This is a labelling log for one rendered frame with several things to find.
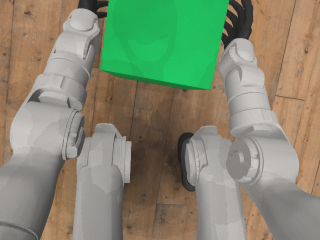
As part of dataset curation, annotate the right robot thigh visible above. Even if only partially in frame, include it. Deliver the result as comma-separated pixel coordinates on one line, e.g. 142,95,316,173
185,134,247,240

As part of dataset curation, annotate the robot right foot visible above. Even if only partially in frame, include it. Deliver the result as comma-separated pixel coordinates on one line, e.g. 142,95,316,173
177,132,196,192

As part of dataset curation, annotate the robot right hand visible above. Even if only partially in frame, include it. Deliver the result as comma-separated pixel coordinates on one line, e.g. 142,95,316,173
221,0,253,50

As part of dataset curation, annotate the left robot upper arm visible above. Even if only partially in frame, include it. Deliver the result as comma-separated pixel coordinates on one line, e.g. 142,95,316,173
0,101,86,240

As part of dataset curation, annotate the robot left hand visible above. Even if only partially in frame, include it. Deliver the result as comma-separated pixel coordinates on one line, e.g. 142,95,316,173
77,0,109,19

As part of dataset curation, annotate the carton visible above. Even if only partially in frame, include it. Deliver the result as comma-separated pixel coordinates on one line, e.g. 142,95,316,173
100,0,229,90

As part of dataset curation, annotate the robot right forearm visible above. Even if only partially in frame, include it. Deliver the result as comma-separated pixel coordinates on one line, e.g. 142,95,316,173
218,38,299,162

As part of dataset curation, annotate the robot left forearm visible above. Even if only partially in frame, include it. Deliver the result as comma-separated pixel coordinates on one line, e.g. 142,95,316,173
9,8,100,150

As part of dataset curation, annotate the right robot upper arm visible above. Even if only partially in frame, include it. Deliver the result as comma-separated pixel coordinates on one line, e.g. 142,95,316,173
225,135,320,240

